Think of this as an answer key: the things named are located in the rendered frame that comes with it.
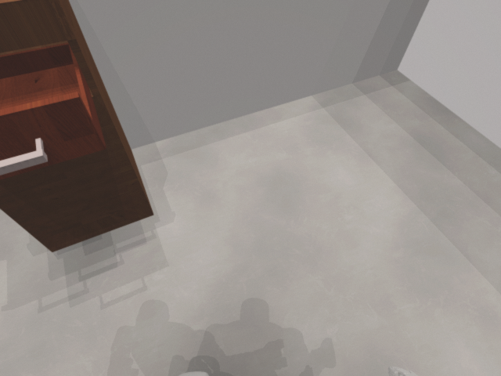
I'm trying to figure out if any handle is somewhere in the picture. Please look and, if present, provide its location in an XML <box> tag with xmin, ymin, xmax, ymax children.
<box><xmin>0</xmin><ymin>138</ymin><xmax>48</xmax><ymax>175</ymax></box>

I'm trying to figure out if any drawer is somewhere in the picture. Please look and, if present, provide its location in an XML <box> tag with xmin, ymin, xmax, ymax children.
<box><xmin>0</xmin><ymin>43</ymin><xmax>106</xmax><ymax>180</ymax></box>

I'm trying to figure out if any cabinet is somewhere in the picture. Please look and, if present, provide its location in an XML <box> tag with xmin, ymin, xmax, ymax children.
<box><xmin>0</xmin><ymin>0</ymin><xmax>153</xmax><ymax>252</ymax></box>

